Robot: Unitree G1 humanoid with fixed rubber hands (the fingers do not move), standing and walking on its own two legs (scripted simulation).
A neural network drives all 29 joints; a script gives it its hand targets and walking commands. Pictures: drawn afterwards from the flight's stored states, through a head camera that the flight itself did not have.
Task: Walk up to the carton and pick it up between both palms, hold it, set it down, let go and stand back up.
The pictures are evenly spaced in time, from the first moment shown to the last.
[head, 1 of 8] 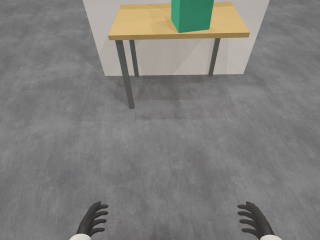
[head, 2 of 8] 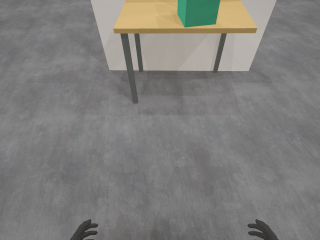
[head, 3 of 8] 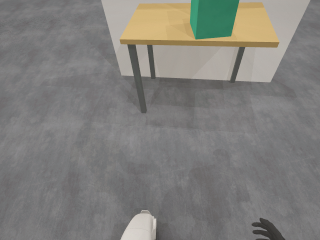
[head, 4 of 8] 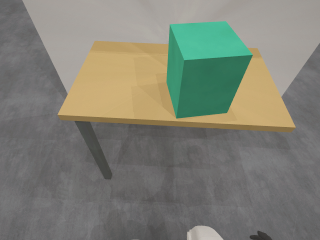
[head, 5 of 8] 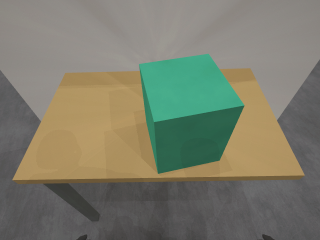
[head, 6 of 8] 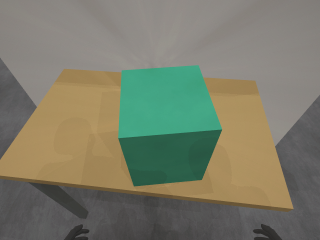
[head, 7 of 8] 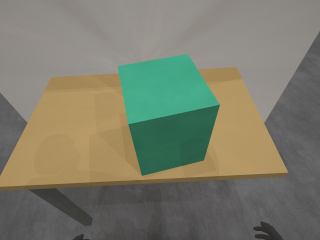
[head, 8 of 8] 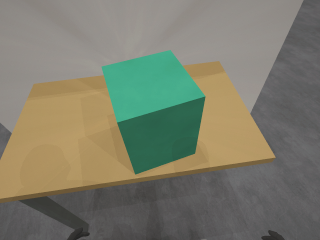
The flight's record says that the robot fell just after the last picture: no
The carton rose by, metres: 0.00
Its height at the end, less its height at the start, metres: +0.00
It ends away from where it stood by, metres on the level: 0.00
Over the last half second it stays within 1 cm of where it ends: yes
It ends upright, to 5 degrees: yes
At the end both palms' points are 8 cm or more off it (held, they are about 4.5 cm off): yes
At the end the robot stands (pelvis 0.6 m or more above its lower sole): yes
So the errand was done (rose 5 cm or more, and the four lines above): no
